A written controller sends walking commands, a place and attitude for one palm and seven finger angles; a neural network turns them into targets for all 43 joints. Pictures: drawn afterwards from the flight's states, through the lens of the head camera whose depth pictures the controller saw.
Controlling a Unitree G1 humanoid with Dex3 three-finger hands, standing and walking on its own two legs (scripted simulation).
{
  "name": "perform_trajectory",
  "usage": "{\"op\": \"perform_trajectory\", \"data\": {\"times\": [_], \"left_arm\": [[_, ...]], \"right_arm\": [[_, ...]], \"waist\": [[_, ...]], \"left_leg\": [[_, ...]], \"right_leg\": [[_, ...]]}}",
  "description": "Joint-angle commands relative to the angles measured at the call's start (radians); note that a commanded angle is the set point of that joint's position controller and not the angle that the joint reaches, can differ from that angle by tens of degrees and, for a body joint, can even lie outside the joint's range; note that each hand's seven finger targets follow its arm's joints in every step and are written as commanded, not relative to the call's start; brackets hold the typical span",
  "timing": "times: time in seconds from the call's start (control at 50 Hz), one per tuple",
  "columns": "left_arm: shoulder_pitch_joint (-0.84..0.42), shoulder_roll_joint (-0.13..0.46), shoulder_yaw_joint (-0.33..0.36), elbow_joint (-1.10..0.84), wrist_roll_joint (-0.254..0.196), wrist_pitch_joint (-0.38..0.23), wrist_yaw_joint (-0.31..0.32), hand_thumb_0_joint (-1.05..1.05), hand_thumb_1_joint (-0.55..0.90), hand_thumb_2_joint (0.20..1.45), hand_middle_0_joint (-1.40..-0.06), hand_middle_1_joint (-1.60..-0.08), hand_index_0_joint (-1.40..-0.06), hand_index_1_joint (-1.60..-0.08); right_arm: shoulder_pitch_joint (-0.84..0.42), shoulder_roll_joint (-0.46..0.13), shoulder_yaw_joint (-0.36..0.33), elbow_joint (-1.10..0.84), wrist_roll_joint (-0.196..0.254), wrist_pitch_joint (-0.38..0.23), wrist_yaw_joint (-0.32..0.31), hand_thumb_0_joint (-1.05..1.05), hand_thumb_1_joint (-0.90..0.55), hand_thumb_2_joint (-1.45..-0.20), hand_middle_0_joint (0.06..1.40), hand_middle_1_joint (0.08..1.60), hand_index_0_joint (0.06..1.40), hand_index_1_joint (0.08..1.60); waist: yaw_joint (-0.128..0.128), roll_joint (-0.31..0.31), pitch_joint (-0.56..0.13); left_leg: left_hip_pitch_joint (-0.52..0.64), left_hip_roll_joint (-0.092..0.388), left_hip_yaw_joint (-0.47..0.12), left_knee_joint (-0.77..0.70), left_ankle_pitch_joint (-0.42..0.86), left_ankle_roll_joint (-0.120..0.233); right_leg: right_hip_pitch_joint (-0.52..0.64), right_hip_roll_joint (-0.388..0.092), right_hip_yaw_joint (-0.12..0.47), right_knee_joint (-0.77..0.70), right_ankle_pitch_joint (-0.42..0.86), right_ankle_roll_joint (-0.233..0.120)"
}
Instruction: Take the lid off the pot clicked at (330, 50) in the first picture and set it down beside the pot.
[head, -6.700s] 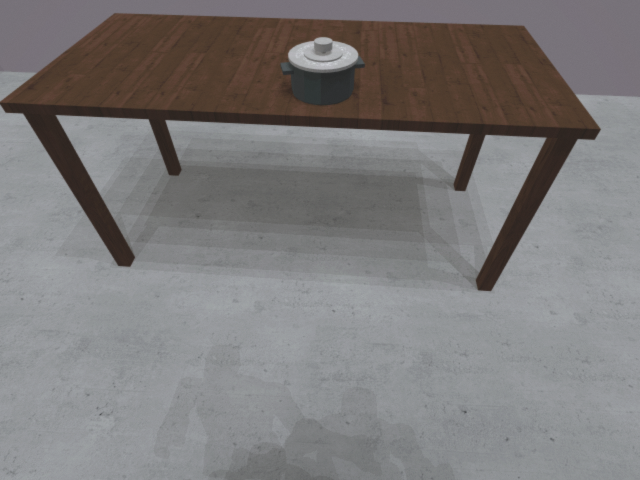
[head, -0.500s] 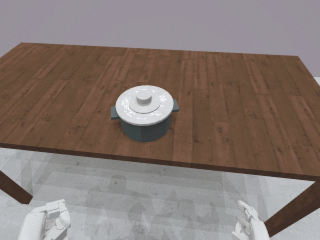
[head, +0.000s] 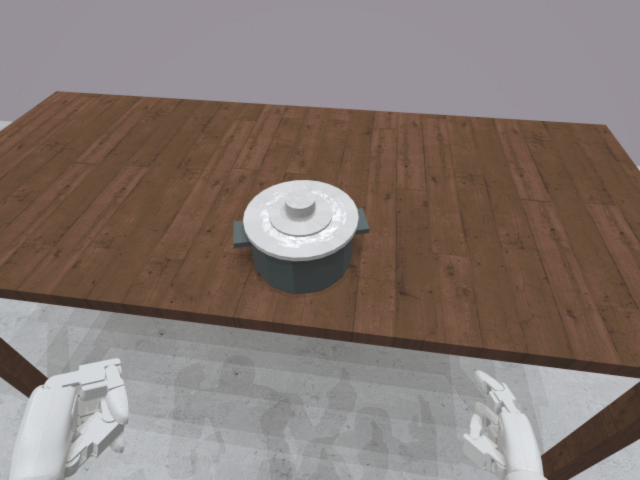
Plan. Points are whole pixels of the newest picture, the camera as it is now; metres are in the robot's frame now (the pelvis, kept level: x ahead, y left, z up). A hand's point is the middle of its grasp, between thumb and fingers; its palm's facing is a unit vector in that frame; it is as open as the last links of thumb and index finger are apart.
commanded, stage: raise the hand higher, near the body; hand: left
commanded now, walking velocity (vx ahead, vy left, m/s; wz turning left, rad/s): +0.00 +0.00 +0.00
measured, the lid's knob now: (300, 203) +0.48 +0.10 +0.09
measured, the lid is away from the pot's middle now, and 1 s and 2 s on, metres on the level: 0.00 0.00 0.00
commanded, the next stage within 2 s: reach forward and open the fingers in 0.24 s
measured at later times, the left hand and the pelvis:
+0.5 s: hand (101, 376) +0.18 +0.25 +0.10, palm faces +0.12 -0.30 -0.95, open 3.0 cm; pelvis +0.00 +0.00 +0.00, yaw -2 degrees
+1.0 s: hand (98, 343) +0.20 +0.26 +0.13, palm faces -0.18 -0.03 -0.98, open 6.0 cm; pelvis -0.02 +0.00 +0.01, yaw +1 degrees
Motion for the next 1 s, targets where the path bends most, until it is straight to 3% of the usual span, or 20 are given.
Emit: {"op": "perform_trajectory", "data": {"times": [0.0, 0.08, 0.12, 0.24, 0.32, 0.34, 0.36, 0.38, 0.4, 0.46, 0.5, 0.58, 0.64, 0.68, 0.72, 0.78, 0.8, 0.88, 0.9, 0.98], "left_arm": [[-0.046, 0.136, 0.101, -0.261, -0.002, -0.074, 0.015, 0.0, 0.9, 0.9, -1.3, -1.5, -1.3, -1.5], [-0.037, 0.154, 0.131, -0.26, -0.005, -0.068, 0.018, 0.0, 0.9, 0.9, -1.3, -1.5, -1.3, -1.5], [-0.064, 0.144, 0.12, -0.246, -0.007, -0.068, 0.018, 0.0, 0.9, 0.9, -1.3, -1.5, -1.3, -1.5], [-0.089, 0.162, 0.141, -0.304, -0.012, -0.078, 0.021, 0.0, 0.9, 0.9, -1.3, -1.5, -1.3, -1.5], [-0.111, 0.169, 0.158, -0.302, -0.015, -0.085, 0.023, 0.0, 0.9, 0.9, -1.3, -1.5, -1.3, -1.5], [-0.151, 0.398, 0.118, -0.341, 0.442, 0.002, 0.064, 0.0, 0.871, 0.91, -1.288, -1.465, -1.288, -1.465], [-0.152, 0.312, 0.111, -0.421, 0.452, 0.05, 0.09, 0.0, 0.841, 0.922, -1.275, -1.429, -1.275, -1.429], [-0.113, 0.348, 0.099, -0.396, 0.564, 0.099, 0.103, 0.0, 0.81, 0.937, -1.264, -1.394, -1.264, -1.394], [-0.067, 0.368, 0.109, -0.379, 0.643, 0.136, 0.103, 0.0, 0.778, 0.955, -1.252, -1.358, -1.252, -1.358], [-0.104, 0.473, 0.124, -0.303, 0.809, 0.208, 0.058, 0.0, 0.679, 1.017, -1.22, -1.252, -1.22, -1.252], [-0.172, 0.517, 0.114, -0.331, 0.832, 0.217, 0.001, 0.0, 0.612, 1.061, -1.2, -1.181, -1.2, -1.181], [-0.139, 0.549, 0.114, -0.235, 0.768, 0.191, -0.139, 0.0, 0.483, 1.14, -1.156, -1.039, -1.156, -1.039], [-0.259, 0.61, 0.122, -0.257, 0.739, 0.147, -0.223, 0.0, 0.389, 1.184, -1.121, -0.932, -1.121, -0.932], [-0.297, 0.666, 0.171, -0.225, 0.737, 0.12, -0.264, 0.0, 0.33, 1.205, -1.096, -0.861, -1.096, -0.861], [-0.356, 0.67, 0.178, -0.219, 0.728, 0.078, -0.281, 0.0, 0.272, 1.22, -1.07, -0.79, -1.07, -0.79], [-0.348, 0.661, 0.197, -0.159, 0.714, 0.058, -0.286, 0.0, 0.189, 1.236, -1.03, -0.684, -1.03, -0.684], [-0.411, 0.628, 0.15, -0.158, 0.71, 0.05, -0.288, 0.0, 0.161, 1.242, -1.016, -0.649, -1.016, -0.649], [-0.498, 0.67, 0.168, -0.152, 0.725, 0.055, -0.278, 0.0, 0.049, 1.27, -0.964, -0.507, -0.964, -0.507], [-0.564, 0.666, 0.14, -0.139, 0.731, 0.055, -0.284, 0.0, 0.02, 1.279, -0.952, -0.471, -0.952, -0.471], [-0.636, 0.686, 0.143, -0.09, 0.739, 0.08, -0.293, 0.0, -0.098, 1.322, -0.902, -0.329, -0.902, -0.329]], "right_arm": [[-0.102, -0.091, -0.022, -0.16, -0.001, -0.046, 0.003, 0.0, -0.9, -0.9, 0.2, 0.3, 0.2, 0.3], [-0.102, -0.094, -0.022, -0.157, -0.002, -0.04, 0.008, 0.0, -0.9, -0.9, 0.2, 0.3, 0.2, 0.3], [-0.102, -0.093, -0.02, -0.158, -0.002, -0.034, 0.005, 0.0, -0.9, -0.9, 0.2, 0.3, 0.2, 0.3], [-0.1, -0.095, -0.016, -0.154, -0.003, -0.035, 0.007, 0.0, -0.9, -0.9, 0.2, 0.3, 0.2, 0.3], [-0.103, -0.099, -0.019, -0.152, 0.0, -0.032, 0.007, 0.0, -0.9, -0.9, 0.2, 0.3, 0.2, 0.3], [-0.124, -0.181, -0.003, -0.161, -0.031, 0.034, 0.025, 0.0, -0.9, -0.9, 0.2, 0.3, 0.2, 0.3], [-0.136, -0.142, -0.011, -0.213, -0.027, 0.072, 0.038, 0.0, -0.9, -0.9, 0.2, 0.3, 0.2, 0.3], [-0.151, -0.146, -0.012, -0.211, -0.017, 0.101, 0.048, 0.0, -0.9, -0.9, 0.2, 0.3, 0.2, 0.3], [-0.144, -0.151, -0.016, -0.215, -0.022, 0.133, 0.057, 0.0, -0.9, -0.9, 0.2, 0.3, 0.2, 0.3], [-0.184, -0.176, -0.017, -0.221, -0.012, 0.215, 0.065, 0.0, -0.9, -0.9, 0.2, 0.3, 0.2, 0.3], [-0.208, -0.18, -0.013, -0.233, 0.006, 0.228, 0.063, 0.0, -0.9, -0.9, 0.2, 0.3, 0.2, 0.3], [-0.206, -0.182, -0.019, -0.219, 0.028, 0.217, 0.051, 0.0, -0.9, -0.9, 0.2, 0.3, 0.2, 0.3], [-0.166, -0.192, -0.021, -0.208, 0.019, 0.211, 0.034, 0.0, -0.9, -0.9, 0.2, 0.3, 0.2, 0.3], [-0.171, -0.191, -0.02, -0.205, 0.022, 0.202, 0.031, 0.0, -0.9, -0.9, 0.2, 0.3, 0.2, 0.3], [-0.136, -0.188, -0.022, -0.194, 0.019, 0.206, 0.028, 0.0, -0.9, -0.9, 0.2, 0.3, 0.2, 0.3], [-0.144, -0.184, -0.026, -0.199, 0.026, 0.202, 0.038, 0.0, -0.9, -0.9, 0.2, 0.3, 0.2, 0.3], [-0.131, -0.182, -0.025, -0.197, 0.023, 0.205, 0.038, 0.0, -0.9, -0.9, 0.2, 0.3, 0.2, 0.3], [-0.165, -0.186, -0.025, -0.21, 0.027, 0.193, 0.045, 0.0, -0.9, -0.9, 0.2, 0.3, 0.2, 0.3], [-0.151, -0.186, -0.021, -0.202, 0.023, 0.197, 0.043, 0.0, -0.9, -0.9, 0.2, 0.3, 0.2, 0.3], [-0.176, -0.19, -0.019, -0.209, 0.035, 0.195, 0.048, 0.0, -0.9, -0.9, 0.2, 0.3, 0.2, 0.3]], "waist": [[-0.011, 0.025, -0.037], [-0.004, 0.023, -0.047], [-0.01, -0.016, -0.027], [-0.005, 0.038, -0.062], [-0.007, -0.015, -0.049], [0.003, 0.075, -0.035], [0.009, 0.127, -0.053], [0.026, 0.144, -0.049], [0.037, 0.117, -0.1], [0.034, 0.012, -0.131], [0.021, 0.048, -0.19], [0.004, -0.024, -0.168], [-0.012, -0.028, -0.168], [-0.011, -0.029, -0.144], [-0.012, -0.019, -0.173], [-0.003, 0.003, -0.144], [-0.014, 0.001, -0.162], [0.0, 0.014, -0.175], [-0.007, 0.018, -0.193], [-0.003, 0.027, -0.161]], "left_leg": [[-0.031, 0.004, 0.003, -0.101, 0.298, 0.009], [-0.021, 0.01, -0.002, -0.102, 0.326, 0.006], [-0.032, 0.01, -0.001, -0.108, 0.303, 0.009], [-0.01, 0.011, 0.001, -0.108, 0.329, 0.007], [-0.011, 0.015, 0.001, -0.11, 0.315, 0.009], [-0.146, -0.003, 0.01, -0.09, 0.311, 0.008], [-0.142, 0.004, 0.012, -0.09, 0.342, -0.002], [-0.145, 0.014, 0.005, -0.09, 0.324, -0.012], [-0.15, 0.015, 0.013, -0.085, 0.318, -0.007], [-0.149, 0.006, 0.012, -0.079, 0.288, 0.005], [-0.11, 0.009, 0.005, -0.078, 0.304, 0.013], [-0.078, 0.001, -0.008, -0.069, 0.366, 0.03], [-0.063, -0.012, -0.011, -0.075, 0.396, 0.042], [-0.048, -0.011, -0.012, -0.074, 0.389, 0.042], [-0.029, -0.017, -0.008, -0.083, 0.407, 0.041], [-0.024, -0.019, -0.006, -0.087, 0.4, 0.034], [-0.03, -0.025, 0.001, -0.096, 0.381, 0.035], [-0.017, -0.027, -0.009, -0.112, 0.347, 0.032], [-0.031, -0.032, -0.002, -0.127, 0.329, 0.033], [-0.029, -0.028, -0.013, -0.141, 0.288, 0.028]], "right_leg": [[0.039, 0.022, -0.029, -0.071, 0.176, -0.032], [0.052, 0.026, -0.031, -0.065, 0.196, -0.032], [0.043, 0.023, -0.033, -0.075, 0.181, -0.031], [0.067, 0.02, -0.027, -0.074, 0.2, -0.033], [0.06, 0.021, -0.027, -0.081, 0.19, -0.031], [-0.035, 0.041, -0.002, -0.027, 0.171, -0.04], [-0.021, 0.027, -0.038, -0.014, 0.159, -0.056], [-0.02, 0.041, -0.006, -0.007, 0.129, -0.066], [-0.006, 0.044, -0.005, -0.003, 0.119, -0.07], [0.01, 0.041, 0.042, -0.021, 0.144, -0.07], [0.039, 0.031, 0.037, -0.027, 0.167, -0.059], [0.036, 0.026, 0.033, -0.063, 0.271, -0.034], [0.035, 0.015, 0.011, -0.085, 0.308, -0.015], [0.022, 0.022, 0.016, -0.102, 0.306, -0.016], [0.036, 0.016, -0.002, -0.111, 0.303, -0.012], [0.026, 0.026, 0.004, -0.126, 0.295, -0.02], [0.035, 0.017, -0.01, -0.127, 0.274, -0.015], [0.045, 0.028, 0.0, -0.131, 0.23, -0.025], [0.057, 0.017, -0.008, -0.136, 0.202, -0.022], [0.048, 0.032, -0.002, -0.136, 0.152, -0.031]]}}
